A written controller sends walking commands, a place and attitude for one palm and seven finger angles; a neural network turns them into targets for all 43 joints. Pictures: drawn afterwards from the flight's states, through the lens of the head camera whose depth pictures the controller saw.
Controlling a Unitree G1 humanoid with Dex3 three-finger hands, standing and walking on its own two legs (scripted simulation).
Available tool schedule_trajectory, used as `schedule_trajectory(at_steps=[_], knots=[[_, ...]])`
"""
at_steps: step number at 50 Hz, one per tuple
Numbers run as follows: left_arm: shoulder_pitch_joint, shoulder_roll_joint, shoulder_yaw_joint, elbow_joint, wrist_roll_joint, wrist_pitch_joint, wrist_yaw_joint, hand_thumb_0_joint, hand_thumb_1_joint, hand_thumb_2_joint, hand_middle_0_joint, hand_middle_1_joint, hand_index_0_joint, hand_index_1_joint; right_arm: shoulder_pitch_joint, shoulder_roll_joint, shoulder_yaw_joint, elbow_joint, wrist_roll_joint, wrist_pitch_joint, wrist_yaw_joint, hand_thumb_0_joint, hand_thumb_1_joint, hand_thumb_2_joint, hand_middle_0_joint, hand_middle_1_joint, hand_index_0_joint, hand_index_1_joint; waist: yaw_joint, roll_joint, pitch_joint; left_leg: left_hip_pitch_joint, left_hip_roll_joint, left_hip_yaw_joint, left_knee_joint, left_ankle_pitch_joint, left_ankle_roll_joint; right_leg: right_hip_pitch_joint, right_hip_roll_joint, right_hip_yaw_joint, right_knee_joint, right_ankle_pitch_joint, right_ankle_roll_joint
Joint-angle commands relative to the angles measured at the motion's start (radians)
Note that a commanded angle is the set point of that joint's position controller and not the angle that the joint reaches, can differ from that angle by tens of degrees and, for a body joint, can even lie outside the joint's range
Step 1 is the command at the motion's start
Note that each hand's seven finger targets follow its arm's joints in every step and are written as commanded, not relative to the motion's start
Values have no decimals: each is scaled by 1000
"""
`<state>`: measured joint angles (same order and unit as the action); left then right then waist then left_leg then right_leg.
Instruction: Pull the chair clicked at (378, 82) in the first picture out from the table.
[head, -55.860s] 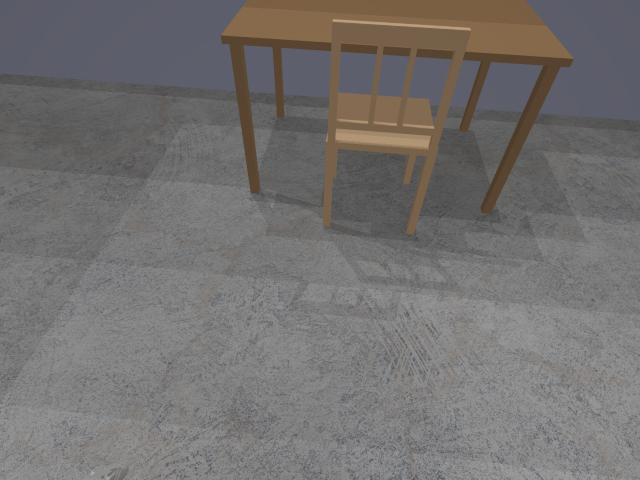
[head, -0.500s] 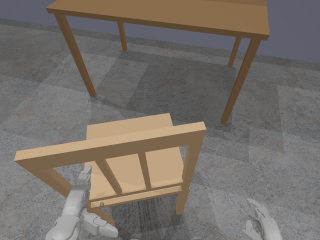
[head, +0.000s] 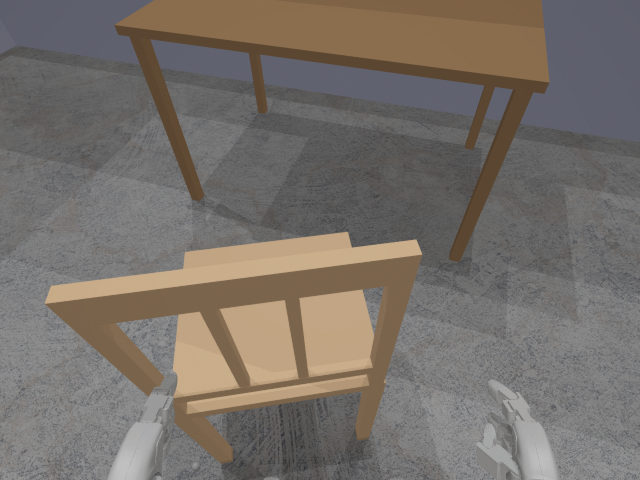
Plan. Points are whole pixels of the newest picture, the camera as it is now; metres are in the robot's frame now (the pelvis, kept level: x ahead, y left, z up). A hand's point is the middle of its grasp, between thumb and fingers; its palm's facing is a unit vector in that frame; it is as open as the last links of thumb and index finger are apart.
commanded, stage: draw the hand back to the body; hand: left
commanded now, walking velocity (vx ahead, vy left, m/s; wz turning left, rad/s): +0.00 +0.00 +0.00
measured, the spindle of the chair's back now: (229, 349) +0.31 +0.15 -0.06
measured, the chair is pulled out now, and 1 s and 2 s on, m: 0.63 0.63 0.63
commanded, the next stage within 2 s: step back with the hand held close in 1.58 s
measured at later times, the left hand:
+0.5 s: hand (147, 431) +0.17 +0.17 +0.08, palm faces -0.01 -1.00 -0.09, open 17.3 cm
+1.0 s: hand (38, 355) +0.20 +0.24 +0.17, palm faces +0.39 -0.83 -0.41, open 12.2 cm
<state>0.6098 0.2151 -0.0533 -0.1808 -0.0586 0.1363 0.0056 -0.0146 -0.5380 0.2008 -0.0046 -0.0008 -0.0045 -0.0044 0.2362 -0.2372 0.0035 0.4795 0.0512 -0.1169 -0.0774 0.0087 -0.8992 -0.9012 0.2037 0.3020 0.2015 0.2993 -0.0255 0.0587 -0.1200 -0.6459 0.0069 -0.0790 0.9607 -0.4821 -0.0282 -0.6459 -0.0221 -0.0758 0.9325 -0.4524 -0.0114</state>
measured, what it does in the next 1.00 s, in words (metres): stands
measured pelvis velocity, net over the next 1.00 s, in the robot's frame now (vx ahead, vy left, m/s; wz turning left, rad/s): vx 0.02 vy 0.01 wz -0.01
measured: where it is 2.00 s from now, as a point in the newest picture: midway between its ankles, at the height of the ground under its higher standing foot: outside the picture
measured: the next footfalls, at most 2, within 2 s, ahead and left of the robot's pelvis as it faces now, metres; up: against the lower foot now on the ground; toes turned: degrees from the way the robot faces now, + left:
none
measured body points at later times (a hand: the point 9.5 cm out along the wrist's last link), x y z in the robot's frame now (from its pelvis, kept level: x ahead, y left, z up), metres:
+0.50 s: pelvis -0.01 +0.00 -0.01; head +0.03 -0.02 +0.44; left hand +0.16 +0.23 +0.08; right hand +0.17 -0.24 -0.09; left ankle +0.00 +0.14 -0.69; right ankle +0.01 -0.11 -0.69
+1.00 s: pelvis +0.02 +0.01 +0.04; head +0.02 -0.02 +0.49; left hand +0.18 +0.28 +0.19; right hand +0.23 -0.21 -0.04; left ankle +0.00 +0.14 -0.69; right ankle +0.01 -0.11 -0.69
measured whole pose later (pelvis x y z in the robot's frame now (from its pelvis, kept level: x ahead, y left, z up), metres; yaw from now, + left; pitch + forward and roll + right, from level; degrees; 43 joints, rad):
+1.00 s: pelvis +0.02 +0.01 +0.04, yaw -1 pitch -2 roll -1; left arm 0.57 0.32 0.22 -0.43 -0.05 -0.07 0.16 -0.01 0.23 0.57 -0.11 -0.16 -0.13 -0.17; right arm 0.15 -0.21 0.02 0.61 0.03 -0.10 -0.08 0.01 -0.90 -0.90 0.20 0.30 0.20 0.30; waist 0.07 0.08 0.01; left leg -0.20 0.01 -0.05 0.61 -0.37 -0.02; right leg -0.21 -0.02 -0.06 0.58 -0.34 0.00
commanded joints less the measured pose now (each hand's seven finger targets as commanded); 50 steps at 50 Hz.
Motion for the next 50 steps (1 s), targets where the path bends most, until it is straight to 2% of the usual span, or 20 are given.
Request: schedule_trajectory(at_steps=[1,2,5,9,10,12,13,15,17,19,25,26,27,28,30,32,39,43,48,50], knots=[[-67,6,67,-384,-126,-201,-20,0,-550,200,0,0,0,0,-64,-101,-44,-159,-1,-95,-12,0,-900,-900,200,300,200,300,-26,-75,-97,46,-37,27,-88,227,49,32,24,-23,-133,184,-1],[-38,60,95,-339,-117,-262,-28,0,-550,200,0,0,0,0,-67,-104,-51,-128,-1,-115,-11,0,-900,-900,200,300,200,300,-15,-60,-113,42,-31,31,-76,225,50,26,27,-14,-120,173,-7],[-13,71,137,-346,-147,-404,-60,0,-550,200,0,0,0,0,-68,-93,-58,-103,4,-146,8,0,-900,-900,200,300,200,300,2,17,-130,28,-32,32,-58,220,38,-2,25,-13,-80,147,-11],[-6,65,164,-256,-168,-588,-138,0,-550,200,0,0,0,0,-109,-82,-73,-72,8,-149,43,0,-900,-900,200,300,200,300,7,-32,-100,-86,-24,31,-3,162,30,-64,26,3,-31,89,-14],[22,78,181,-226,-169,-603,-163,0,-550,200,0,0,0,0,-116,-87,-78,-79,12,-142,46,0,-900,-900,200,300,200,300,12,-45,-113,-99,-23,37,-1,141,33,-48,23,15,-35,66,-14],[79,114,219,-234,-179,-556,-193,0,-550,200,0,0,0,0,-137,-93,-79,-116,24,-124,45,0,-900,-900,200,300,200,300,32,-13,-150,-83,-25,47,-29,115,41,12,18,34,-66,33,-14],[18,133,223,-342,-199,-544,-201,0,-550,200,0,0,0,0,-133,-99,-72,-138,30,-121,38,0,-900,-900,200,300,200,300,19,7,-178,-59,-26,48,-39,106,46,34,12,40,-83,21,-9],[5,169,266,-409,-225,-510,-197,0,-550,200,0,0,0,0,-130,-99,-67,-142,35,-118,21,0,-900,-900,200,300,200,300,21,12,-192,-25,-24,47,-54,107,51,61,13,46,-113,3,-6],[-7,177,298,-409,-244,-484,-184,0,-550,200,0,0,0,0,-126,-97,-61,-123,36,-122,9,0,-900,-900,200,300,200,300,15,-14,-161,-16,-21,36,-65,111,52,71,19,41,-140,1,-4],[-3,138,281,-360,-256,-461,-185,0,-550,200,0,0,0,0,-122,-97,-55,-107,37,-126,3,0,-900,-900,200,300,200,300,5,-59,-105,-15,-19,29,-88,105,51,65,21,26,-159,-2,1],[-37,202,342,-425,-269,-444,-197,0,-369,287,-25,-37,-25,-37,-110,-106,-48,-88,39,-164,-8,0,-900,-900,200,300,200,300,17,-1,-110,82,-19,26,-139,153,52,127,17,25,-203,63,0],[31,380,414,-394,-88,-348,-30,0,-332,305,-30,-45,-30,-45,-122,-92,-48,-94,13,-110,-29,0,-900,-900,200,300,200,300,102,36,-149,140,3,36,-172,170,44,212,-19,85,-242,100,-24],[32,313,380,-432,-62,-300,44,0,-296,322,-35,-53,-35,-53,-130,-78,-36,-104,5,-92,-32,0,-900,-900,200,300,200,300,71,30,-86,154,-3,36,-183,171,43,199,-21,65,-271,112,-19],[-10,273,338,-490,-38,-282,85,0,-260,340,-40,-60,-40,-60,-120,-74,-29,-107,1,-79,-36,0,-900,-900,200,300,200,300,57,53,-72,182,1,39,-196,182,44,203,-24,54,-278,132,-16],[33,241,321,-448,-17,-251,130,0,-188,375,-50,-75,-50,-75,-137,-69,-26,-92,-4,-54,-42,0,-900,-900,200,300,200,300,59,28,-18,225,9,36,-229,203,45,214,-21,39,-301,162,-15],[21,263,332,-467,-4,-242,154,0,-115,410,-60,-90,-60,-90,-145,-77,-26,-84,-8,-44,-45,0,-900,-900,200,300,200,300,64,10,-28,274,9,33,-262,248,48,265,-19,33,-322,212,-15],[-42,256,355,-425,7,-249,178,0,139,533,-95,-142,-95,-142,-171,-80,-22,-51,-18,-40,-42,0,-900,-900,200,300,200,300,70,-44,52,380,4,41,-360,286,53,349,-18,33,-405,273,-7],[-59,234,349,-444,13,-259,169,0,284,603,-115,-173,-115,-173,-177,-80,-21,-41,-21,-43,-26,0,-900,-900,200,300,200,300,76,10,51,433,6,42,-407,357,51,408,-20,32,-424,343,-10],[-84,268,413,-465,11,-269,166,0,465,690,-140,-210,-140,-210,-187,-78,-20,-22,-28,-42,-11,0,-900,-900,200,300,200,300,88,-26,57,466,17,35,-452,450,47,471,-15,26,-447,420,-13],[-95,281,438,-480,9,-272,166,0,538,725,-150,-225,-150,-225,-195,-76,-22,-18,-29,-39,-7,0,-900,-900,200,300,200,300,89,0,49,489,19,42,-461,474,47,485,-15,30,-459,441,-12]])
